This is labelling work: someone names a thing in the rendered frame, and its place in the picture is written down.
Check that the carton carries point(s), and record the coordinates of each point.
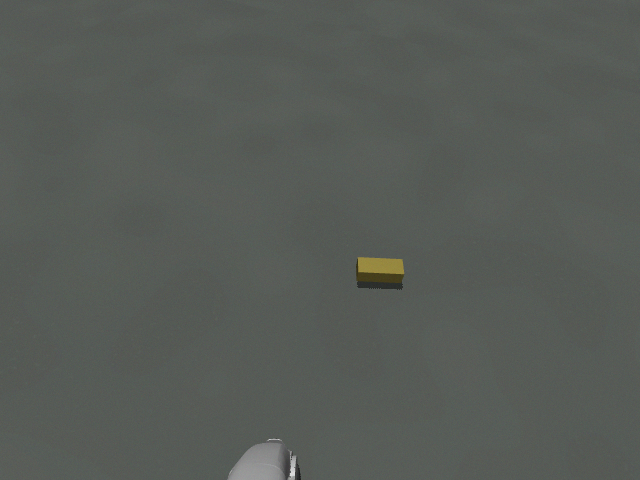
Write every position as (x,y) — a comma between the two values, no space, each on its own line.
(379,270)

